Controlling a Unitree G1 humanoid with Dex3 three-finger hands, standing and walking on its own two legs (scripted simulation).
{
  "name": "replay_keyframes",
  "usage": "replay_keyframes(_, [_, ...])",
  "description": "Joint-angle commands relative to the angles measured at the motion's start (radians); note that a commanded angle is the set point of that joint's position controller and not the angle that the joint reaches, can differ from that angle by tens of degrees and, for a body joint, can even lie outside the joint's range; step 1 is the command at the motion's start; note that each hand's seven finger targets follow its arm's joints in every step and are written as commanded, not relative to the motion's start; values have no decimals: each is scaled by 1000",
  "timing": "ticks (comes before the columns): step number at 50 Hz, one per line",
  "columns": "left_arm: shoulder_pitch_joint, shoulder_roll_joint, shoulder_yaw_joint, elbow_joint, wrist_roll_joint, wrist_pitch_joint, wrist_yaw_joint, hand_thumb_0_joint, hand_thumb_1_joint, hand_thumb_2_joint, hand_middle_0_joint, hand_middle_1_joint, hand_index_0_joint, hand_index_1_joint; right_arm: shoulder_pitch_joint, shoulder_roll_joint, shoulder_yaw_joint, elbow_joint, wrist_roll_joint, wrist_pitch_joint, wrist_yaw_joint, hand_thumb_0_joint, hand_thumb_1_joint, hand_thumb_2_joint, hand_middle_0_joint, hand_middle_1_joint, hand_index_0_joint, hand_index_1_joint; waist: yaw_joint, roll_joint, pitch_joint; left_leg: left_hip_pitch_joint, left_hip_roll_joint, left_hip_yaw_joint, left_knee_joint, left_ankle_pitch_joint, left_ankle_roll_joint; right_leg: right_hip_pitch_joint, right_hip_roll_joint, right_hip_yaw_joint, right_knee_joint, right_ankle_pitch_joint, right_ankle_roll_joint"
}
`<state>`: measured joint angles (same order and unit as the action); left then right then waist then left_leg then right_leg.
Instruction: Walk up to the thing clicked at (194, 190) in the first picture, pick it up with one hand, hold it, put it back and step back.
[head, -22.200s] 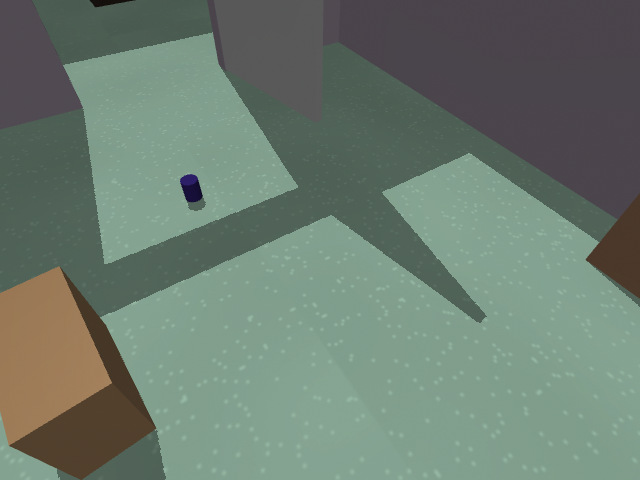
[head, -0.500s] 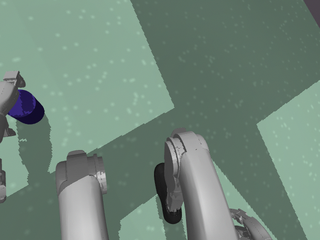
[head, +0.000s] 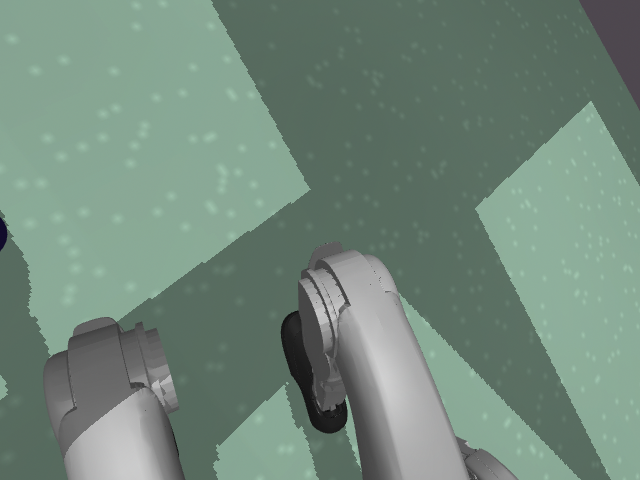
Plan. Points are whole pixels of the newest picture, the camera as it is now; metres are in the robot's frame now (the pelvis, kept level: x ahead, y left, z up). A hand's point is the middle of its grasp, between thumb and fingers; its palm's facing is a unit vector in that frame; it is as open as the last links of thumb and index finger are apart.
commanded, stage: rest palm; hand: left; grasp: from above
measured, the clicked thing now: out of the picture +0.45 +0.29 -0.26
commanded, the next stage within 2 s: close in 0.04 s
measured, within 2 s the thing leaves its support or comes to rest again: neither
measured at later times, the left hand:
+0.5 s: hand out of the picture +0.44 +0.29 -0.22, palm faces -0.42 -0.12 -0.90, open 12.5 cm
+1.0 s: hand out of the picture +0.44 +0.29 -0.22, palm faces -0.43 -0.12 -0.89, open 12.5 cm
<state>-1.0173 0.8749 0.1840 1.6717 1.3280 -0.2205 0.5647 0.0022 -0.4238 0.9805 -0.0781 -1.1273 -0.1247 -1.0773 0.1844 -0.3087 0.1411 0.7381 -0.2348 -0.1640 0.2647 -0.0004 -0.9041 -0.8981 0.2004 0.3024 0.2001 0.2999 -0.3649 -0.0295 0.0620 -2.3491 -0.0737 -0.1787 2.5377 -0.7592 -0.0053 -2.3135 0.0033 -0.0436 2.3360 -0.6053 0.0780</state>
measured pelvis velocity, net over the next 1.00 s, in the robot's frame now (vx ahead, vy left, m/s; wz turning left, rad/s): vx -0.01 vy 0.00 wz -0.04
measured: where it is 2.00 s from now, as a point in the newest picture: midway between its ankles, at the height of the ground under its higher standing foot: (246, 439)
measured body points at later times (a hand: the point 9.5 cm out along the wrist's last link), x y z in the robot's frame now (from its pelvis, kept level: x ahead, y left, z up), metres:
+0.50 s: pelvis -0.01 +0.00 -0.01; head +0.24 +0.12 +0.35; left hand +0.46 +0.30 -0.17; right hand +0.03 -0.27 -0.05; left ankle +0.05 +0.11 -0.27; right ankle +0.12 -0.14 -0.27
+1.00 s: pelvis -0.01 +0.00 +0.00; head +0.24 +0.12 +0.35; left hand +0.46 +0.30 -0.17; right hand +0.03 -0.25 -0.06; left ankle +0.05 +0.11 -0.27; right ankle +0.12 -0.14 -0.27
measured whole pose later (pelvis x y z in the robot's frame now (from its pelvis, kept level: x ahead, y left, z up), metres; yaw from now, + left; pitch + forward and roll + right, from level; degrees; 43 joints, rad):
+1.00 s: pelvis -0.01 +0.00 +0.00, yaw -2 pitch +28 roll -15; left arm -1.09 0.96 0.11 1.85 1.38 -0.27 0.67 0.00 -0.38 1.02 -0.21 -1.14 -0.24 -1.10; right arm 0.14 -0.35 0.24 0.69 -0.27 -0.25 0.32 0.00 -0.90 -0.90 0.20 0.30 0.20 0.30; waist -0.40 -0.08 0.10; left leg -2.32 -0.07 -0.22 2.57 -0.74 0.01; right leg -2.27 0.02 -0.08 2.32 -0.57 0.08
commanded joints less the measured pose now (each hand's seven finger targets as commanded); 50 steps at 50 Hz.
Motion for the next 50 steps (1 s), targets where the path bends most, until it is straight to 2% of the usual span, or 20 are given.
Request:
replay_keyframes(1, [-234, 212, 1, -96, -14, -41, 19, 0, -388, 1048, -79, -1194, -129, -1141, 219, -327, -87, -2, 0, 0, -5, 0, -900, -898, 200, 300, 200, 300, -29, 384, -657, 499, 28, 96, -300, 292, 18, 392, 23, -169, -157, 222, -94])
replay_keyframes(3, [-226, 211, -5, -92, -9, -60, 23, 0, -388, 1039, -78, -1181, -127, -1130, 227, -333, -85, 0, -7, 2, -3, 0, -899, -898, 200, 300, 200, 300, -35, 386, -643, 511, 30, 89, -307, 297, 13, 395, 26, -177, -158, 221, -91])
replay_keyframes(4, [-218, 236, 6, -97, -2, -71, 32, 0, -385, 1046, -83, -1184, -130, -1135, 224, -336, -84, 2, -4, 5, -3, 0, -899, -898, 200, 300, 200, 300, -18, 404, -655, 511, 30, 85, -319, 296, 12, 400, 28, -179, -158, 216, -94])
replay_keyframes(5, [-239, 219, -9, -71, 6, -77, 36, 0, -383, 1056, -81, -1187, -127, -1138, 218, -333, -73, -2, -10, 2, 1, 0, -898, -898, 200, 300, 200, 300, -39, 389, -633, 517, 34, 79, -298, 303, 6, 374, 25, -183, -147, 222, -95])
replay_keyframes(7, [-252, 242, 2, -74, 14, -94, 61, 0, -388, 1113, -94, -1203, -127, -1168, 211, -331, -62, -1, -13, 4, 1, 0, -898, -899, 200, 300, 200, 300, -37, 388, -640, 502, 34, 80, -301, 289, 12, 401, 31, -184, -153, 220, -93])
replay_keyframes(8, [-272, 241, -9, -59, 28, -99, 69, 0, -330, 1097, -119, -1200, -159, -1158, 206, -325, -53, -3, -17, 1, 5, 0, -891, -894, 200, 300, 200, 300, -53, 386, -617, 496, 35, 80, -295, 272, 12, 384, 32, -185, -148, 208, -92])
replay_keyframes(9, [-278, 251, -11, -51, 36, -102, 84, 0, -305, 1072, -133, -1200, -179, -1152, 194, -326, -50, 2, -16, -2, 2, 0, -894, -895, 200, 300, 200, 300, -44, 385, -610, 486, 35, 86, -293, 251, 17, 387, 36, -184, -153, 198, -92])
replay_keyframes(10, [-307, 248, -18, -42, 50, -102, 97, 0, -284, 1078, -151, -1188, -194, -1142, 192, -342, -55, -2, -27, -9, 5, 0, -892, -894, 200, 300, 200, 300, -68, 400, -581, 494, 37, 83, -291, 240, 11, 355, 32, -188, -147, 189, -90])
replay_keyframes(12, [-308, 258, -20, -11, 61, -96, 121, 0, -243, 1027, -169, -1158, -219, -1105, 167, -340, -45, 2, -32, -21, 7, 0, -890, -894, 200, 300, 200, 300, -61, 405, -560, 497, 38, 78, -297, 209, 10, 339, 35, -192, -144, 161, -88])
replay_keyframes(13, [-314, 258, -20, -7, 72, -93, 134, 0, -240, 981, -166, -1135, -223, -1075, 171, -347, -47, -3, -38, -25, 8, 0, -889, -893, 200, 300, 200, 300, -70, 412, -562, 512, 39, 79, -300, 210, 8, 333, 35, -193, -148, 166, -85])
replay_keyframes(17, [-322, 243, -44, 38, 84, -63, 165, 0, -258, 993, -160, -1127, -210, -1075, 136, -355, -36, -2, -40, -46, 16, 0, -889, -893, 200, 300, 200, 300, -79, 406, -528, 486, 42, 68, -302, 192, 9, 324, 37, -199, -145, 156, -84])
replay_keyframes(23, [-335, 227, -59, 82, 61, -28, 162, 0, -249, 966, -147, -1148, -211, -1081, 117, -371, -29, -10, -35, -72, 29, 0, -890, -894, 200, 300, 200, 300, -96, 381, -499, 464, 43, 55, -294, 183, 12, 326, 29, -197, -142, 162, -78])
replay_keyframes(29, [-325, 246, -57, 107, 40, -25, 149, 0, -287, 962, -138, -1146, -193, -1088, 113, -372, -14, -22, -31, -79, 28, 0, -893, -897, 200, 300, 200, 300, -91, 351, -485, 404, 40, 47, -308, 129, 22, 333, 34, -197, -160, 121, -80])
replay_keyframes(33, [-311, 250, -64, 98, 42, -32, 143, 0, -310, 982, -130, -1151, -180, -1099, 121, -378, -11, -37, -32, -80, 28, 0, -894, -897, 200, 300, 200, 300, -87, 369, -528, 456, 43, 34, -315, 178, 14, 356, 36, -199, -147, 165, -82])
replay_keyframes(35, [-309, 241, -74, 102, 42, -37, 139, 0, -284, 1004, -165, -1140, -204, -1099, 108, -362, 2, -37, -34, -82, 34, 0, -894, -898, 200, 300, 200, 300, -86, 366, -488, 437, 44, 32, -308, 161, 12, 338, 31, -203, -136, 149, -80])
replay_keyframes(40, [-320, 264, -72, 73, 42, -43, 138, 0, -263, 1027, -197, -1134, -226, -1103, 108, -370, 3, -38, -28, -88, 37, 0, -896, -899, 200, 300, 200, 300, -78, 394, -498, 453, 45, 31, -315, 168, 7, 341, 33, -197, -141, 154, -84])
replay_keyframes(41, [-312, 262, -73, 71, 50, -41, 139, 0, -253, 1026, -197, -1156, -233, -1118, 124, -380, -8, -44, -35, -87, 40, 0, -898, -900, 200, 300, 200, 300, -82, 406, -511, 464, 43, 44, -308, 184, 11, 357, 40, -195, -151, 172, -84])
replay_keyframes(43, [-301, 250, -77, 81, 48, -41, 140, 0, -255, 1038, -204, -1141, -233, -1111, 123, -365, 9, -46, -33, -89, 43, 0, -896, -899, 200, 300, 200, 300, -89, 377, -494, 438, 43, 44, -297, 186, 14, 359, 37, -197, -147, 175, -83])
replay_keyframes(45, [-298, 250, -73, 80, 40, -42, 143, 0, -255, 1041, -206, -1139, -232, -1112, 122, -370, 0, -39, -31, -89, 41, 0, -896, -900, 200, 299, 200, 299, -80, 382, -505, 443, 43, 41, -304, 189, 13, 356, 40, -198, -154, 173, -85])
replay_keyframes(50, [-305, 247, -81, 84, 33, -41, 140, 0, -213, 1035, -243, -1128, -266, -1103, 121, -369, 1, -44, -31, -92, 39, 0, -897, -900, 200, 299, 200, 299, -85, 356, -480, 419, 44, 42, -310, 133, 17, 351, 39, -200, -168, 129, -86])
